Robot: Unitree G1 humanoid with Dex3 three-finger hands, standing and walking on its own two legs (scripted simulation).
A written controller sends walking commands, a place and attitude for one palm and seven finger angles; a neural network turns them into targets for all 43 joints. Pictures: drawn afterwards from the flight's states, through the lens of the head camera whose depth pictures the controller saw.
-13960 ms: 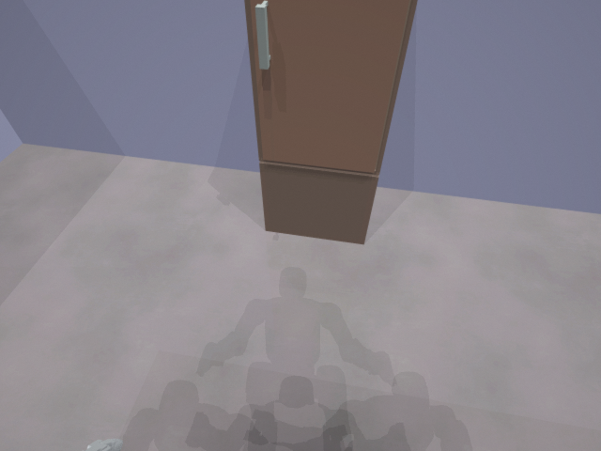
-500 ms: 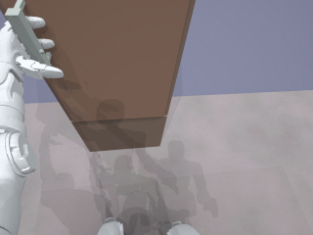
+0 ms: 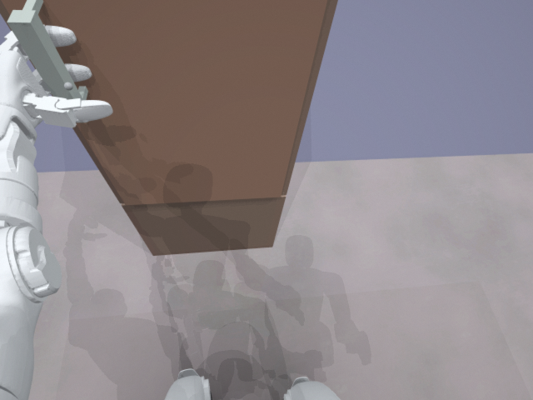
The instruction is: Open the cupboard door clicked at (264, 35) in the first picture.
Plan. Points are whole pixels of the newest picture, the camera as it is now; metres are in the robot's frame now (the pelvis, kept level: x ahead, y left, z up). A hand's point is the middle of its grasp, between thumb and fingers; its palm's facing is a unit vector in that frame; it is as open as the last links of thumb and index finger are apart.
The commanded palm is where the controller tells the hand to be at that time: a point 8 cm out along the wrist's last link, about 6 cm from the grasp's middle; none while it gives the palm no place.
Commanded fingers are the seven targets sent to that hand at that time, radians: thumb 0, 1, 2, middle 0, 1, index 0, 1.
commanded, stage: close the thumb around the handle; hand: left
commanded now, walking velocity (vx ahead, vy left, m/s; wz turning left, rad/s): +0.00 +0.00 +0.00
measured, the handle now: (58, 63) +0.57 +0.24 +0.14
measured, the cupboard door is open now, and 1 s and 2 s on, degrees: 0 8 43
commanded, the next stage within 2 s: pull the door open along its arc in 0.46 s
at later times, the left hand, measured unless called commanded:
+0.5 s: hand (69, 89) +0.52 +0.21 +0.15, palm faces +0.01 -1.00 +0.00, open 5.8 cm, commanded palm +0.50 +0.26 +0.14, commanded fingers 0.00 0.90 0.90 -0.40 -1.35 -0.40 -1.35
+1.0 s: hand (69, 121) +0.46 +0.20 +0.14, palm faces -0.02 -1.00 +0.00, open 6.0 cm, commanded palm +0.40 +0.26 +0.14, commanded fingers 0.00 0.90 0.90 -0.40 -1.35 -0.40 -1.35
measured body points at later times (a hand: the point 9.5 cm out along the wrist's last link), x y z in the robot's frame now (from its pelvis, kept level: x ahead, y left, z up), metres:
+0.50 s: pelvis +0.00 +0.00 +0.00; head +0.09 +0.02 +0.44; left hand +0.51 +0.27 +0.15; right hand -0.01 -0.27 -0.11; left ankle +0.04 +0.13 -0.69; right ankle -0.04 -0.14 -0.69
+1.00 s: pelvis +0.01 +0.00 +0.01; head +0.07 +0.00 +0.46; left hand +0.46 +0.26 +0.14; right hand +0.04 -0.26 -0.10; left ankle +0.04 +0.13 -0.69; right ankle -0.04 -0.14 -0.69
